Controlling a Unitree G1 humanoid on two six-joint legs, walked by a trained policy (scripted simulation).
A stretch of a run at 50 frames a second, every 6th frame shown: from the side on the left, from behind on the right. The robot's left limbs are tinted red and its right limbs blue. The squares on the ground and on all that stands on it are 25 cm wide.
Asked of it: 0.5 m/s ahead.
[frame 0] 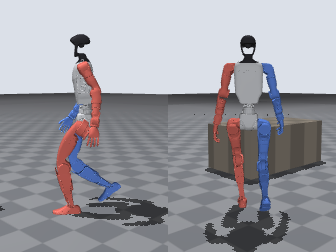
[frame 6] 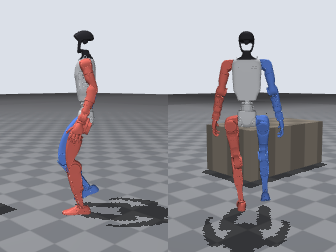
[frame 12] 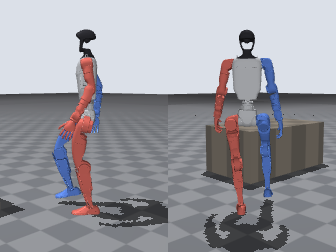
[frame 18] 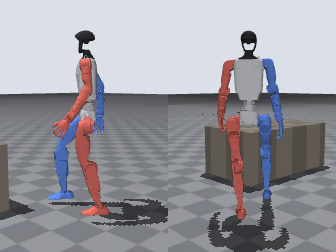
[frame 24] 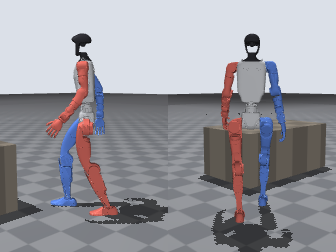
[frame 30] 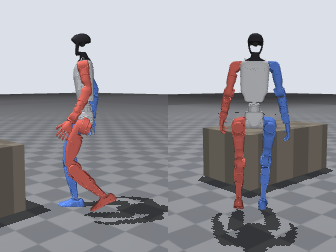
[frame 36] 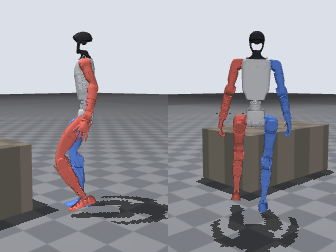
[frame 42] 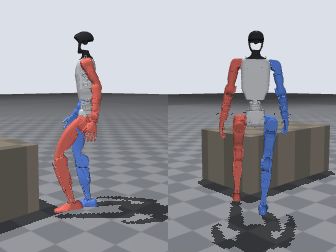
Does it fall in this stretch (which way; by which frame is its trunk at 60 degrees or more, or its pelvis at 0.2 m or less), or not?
no
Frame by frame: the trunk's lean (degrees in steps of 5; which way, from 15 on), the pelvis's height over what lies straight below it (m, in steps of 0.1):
0: 5, 0.7
6: 0, 0.8
12: 0, 0.8
18: 5, 0.8
24: 5, 0.8
30: 5, 0.8
36: 5, 0.8
42: 0, 0.8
